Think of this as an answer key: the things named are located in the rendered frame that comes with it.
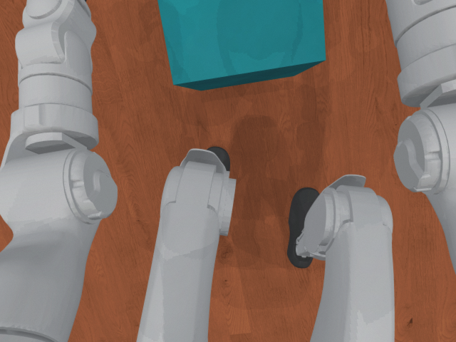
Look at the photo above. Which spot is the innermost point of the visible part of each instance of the robot right thigh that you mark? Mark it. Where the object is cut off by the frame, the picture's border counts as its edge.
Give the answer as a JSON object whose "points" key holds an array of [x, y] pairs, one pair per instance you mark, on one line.
{"points": [[357, 301]]}

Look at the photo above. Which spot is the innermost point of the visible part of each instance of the robot right upper arm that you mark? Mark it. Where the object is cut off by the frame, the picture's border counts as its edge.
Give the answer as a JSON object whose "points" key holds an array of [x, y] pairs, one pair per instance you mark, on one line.
{"points": [[425, 161]]}

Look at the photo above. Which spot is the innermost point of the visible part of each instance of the left robot forearm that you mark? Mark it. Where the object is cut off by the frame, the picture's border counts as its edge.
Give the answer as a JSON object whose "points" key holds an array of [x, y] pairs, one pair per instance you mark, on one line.
{"points": [[54, 79]]}

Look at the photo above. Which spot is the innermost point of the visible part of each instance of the carton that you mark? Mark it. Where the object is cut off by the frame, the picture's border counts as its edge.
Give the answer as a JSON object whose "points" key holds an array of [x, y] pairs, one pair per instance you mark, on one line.
{"points": [[220, 43]]}

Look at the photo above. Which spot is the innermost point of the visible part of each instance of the robot thigh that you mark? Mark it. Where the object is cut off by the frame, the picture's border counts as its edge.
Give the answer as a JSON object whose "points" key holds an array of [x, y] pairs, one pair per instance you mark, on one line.
{"points": [[177, 300], [357, 301]]}

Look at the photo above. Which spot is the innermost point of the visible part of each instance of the right robot forearm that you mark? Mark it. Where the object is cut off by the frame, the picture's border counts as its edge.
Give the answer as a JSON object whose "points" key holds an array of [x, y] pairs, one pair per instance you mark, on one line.
{"points": [[424, 33]]}

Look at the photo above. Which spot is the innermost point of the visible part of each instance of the robot left upper arm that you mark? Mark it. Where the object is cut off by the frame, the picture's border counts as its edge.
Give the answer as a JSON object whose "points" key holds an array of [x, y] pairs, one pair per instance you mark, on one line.
{"points": [[53, 203]]}

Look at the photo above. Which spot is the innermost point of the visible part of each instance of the robot left thigh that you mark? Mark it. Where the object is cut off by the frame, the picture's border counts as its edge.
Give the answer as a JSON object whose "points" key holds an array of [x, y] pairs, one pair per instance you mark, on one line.
{"points": [[177, 300]]}

